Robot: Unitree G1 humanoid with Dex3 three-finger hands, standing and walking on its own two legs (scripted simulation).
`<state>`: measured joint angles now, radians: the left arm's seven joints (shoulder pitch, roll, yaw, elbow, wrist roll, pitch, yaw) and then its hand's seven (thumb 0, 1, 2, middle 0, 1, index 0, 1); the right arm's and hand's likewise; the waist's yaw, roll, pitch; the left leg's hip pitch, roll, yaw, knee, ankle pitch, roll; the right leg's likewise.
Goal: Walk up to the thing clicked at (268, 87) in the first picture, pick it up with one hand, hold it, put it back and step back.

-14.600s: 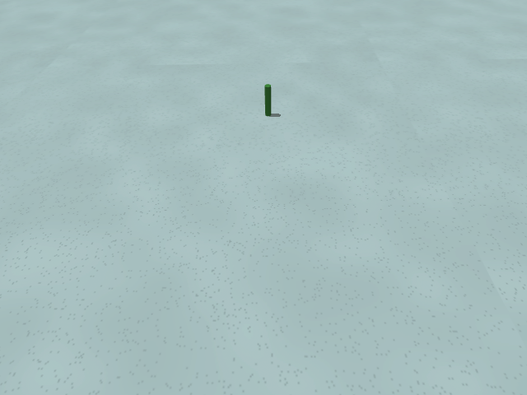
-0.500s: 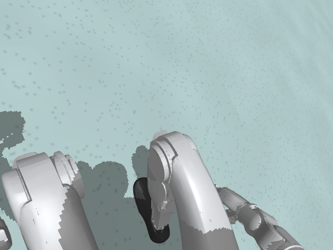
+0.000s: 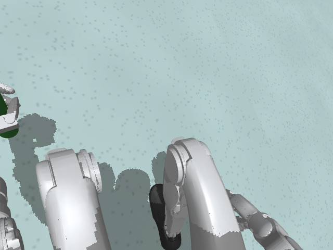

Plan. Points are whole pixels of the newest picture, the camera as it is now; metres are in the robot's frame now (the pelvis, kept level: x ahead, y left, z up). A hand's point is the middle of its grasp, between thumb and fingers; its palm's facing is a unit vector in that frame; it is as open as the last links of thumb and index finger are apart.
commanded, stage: settle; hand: left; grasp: from the side
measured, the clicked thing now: out of the picture +0.41 +0.32 -0.13
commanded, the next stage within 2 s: lift in 1.40 s
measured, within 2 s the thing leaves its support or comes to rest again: neither
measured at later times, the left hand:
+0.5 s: hand out of the picture +0.40 +0.30 -0.01, palm faces +0.29 -0.96 -0.06, open 5.6 cm
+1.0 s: hand out of the picture +0.40 +0.29 +0.05, palm faces +0.29 -0.96 -0.04, open 5.6 cm
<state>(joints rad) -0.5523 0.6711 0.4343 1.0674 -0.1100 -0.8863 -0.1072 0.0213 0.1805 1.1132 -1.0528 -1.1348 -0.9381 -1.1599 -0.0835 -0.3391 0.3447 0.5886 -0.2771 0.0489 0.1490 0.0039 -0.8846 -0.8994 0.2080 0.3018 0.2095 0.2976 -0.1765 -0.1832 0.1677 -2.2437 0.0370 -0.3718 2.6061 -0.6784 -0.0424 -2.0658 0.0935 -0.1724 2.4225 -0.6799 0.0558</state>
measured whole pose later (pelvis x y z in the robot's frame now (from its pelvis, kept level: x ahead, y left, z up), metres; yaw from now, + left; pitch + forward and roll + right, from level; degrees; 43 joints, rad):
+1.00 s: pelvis +0.02 -0.02 +0.07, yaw +8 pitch +30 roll -6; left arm -0.54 0.42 0.44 0.81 -0.15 -0.56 -0.26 0.02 0.16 1.15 -1.07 -1.13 -0.96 -1.14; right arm 0.06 -0.29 0.04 0.67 -0.08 0.05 0.06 0.01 -0.89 -0.90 0.20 0.30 0.21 0.30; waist -0.09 -0.02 -0.10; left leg -2.18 0.07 -0.18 2.31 -0.67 -0.06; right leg -2.09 0.03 -0.05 2.28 -0.72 0.03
